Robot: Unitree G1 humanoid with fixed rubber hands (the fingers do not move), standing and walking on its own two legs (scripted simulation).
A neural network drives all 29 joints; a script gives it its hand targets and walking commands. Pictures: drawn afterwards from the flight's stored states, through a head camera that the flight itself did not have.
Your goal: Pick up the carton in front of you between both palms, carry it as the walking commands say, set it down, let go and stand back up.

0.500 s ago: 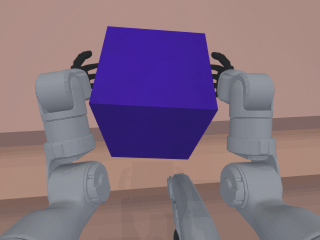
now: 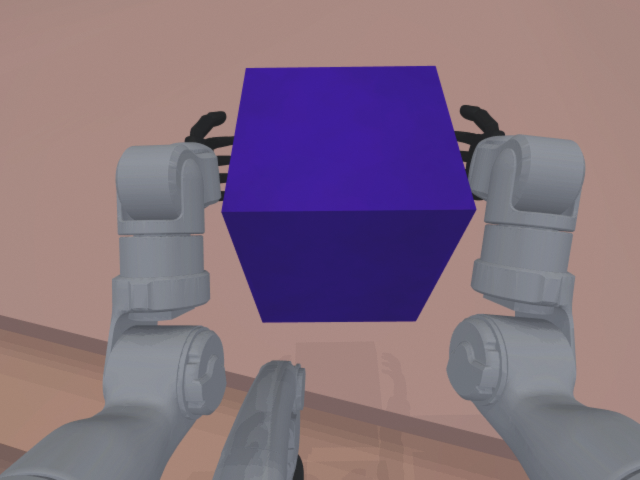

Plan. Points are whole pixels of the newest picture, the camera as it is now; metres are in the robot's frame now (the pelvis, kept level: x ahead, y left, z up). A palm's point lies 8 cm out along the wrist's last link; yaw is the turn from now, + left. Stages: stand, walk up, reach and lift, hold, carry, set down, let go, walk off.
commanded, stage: carry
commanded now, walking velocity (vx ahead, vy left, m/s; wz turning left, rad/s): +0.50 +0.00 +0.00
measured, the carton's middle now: (339, 208) +0.40 +0.04 +0.13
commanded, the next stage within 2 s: none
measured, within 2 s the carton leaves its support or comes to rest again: neither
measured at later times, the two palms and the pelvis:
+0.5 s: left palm out of the picture +0.71 +0.16 +0.35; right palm out of the picture +0.69 -0.13 +0.36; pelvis +0.31 +0.03 +0.15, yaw +0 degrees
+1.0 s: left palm out of the picture +0.98 +0.17 +0.47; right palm out of the picture +1.00 -0.13 +0.47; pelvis +0.61 +0.01 +0.27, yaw +1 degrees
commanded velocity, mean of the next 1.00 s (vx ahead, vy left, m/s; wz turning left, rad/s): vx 0.50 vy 0.00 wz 0.00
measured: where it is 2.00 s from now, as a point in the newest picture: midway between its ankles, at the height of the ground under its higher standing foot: (367, 183)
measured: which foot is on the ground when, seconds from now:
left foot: up 0.00-0.06, down 0.08-0.62, up 0.64-1.00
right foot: down 0.00-0.12, up 0.14-0.58, down 0.60-1.00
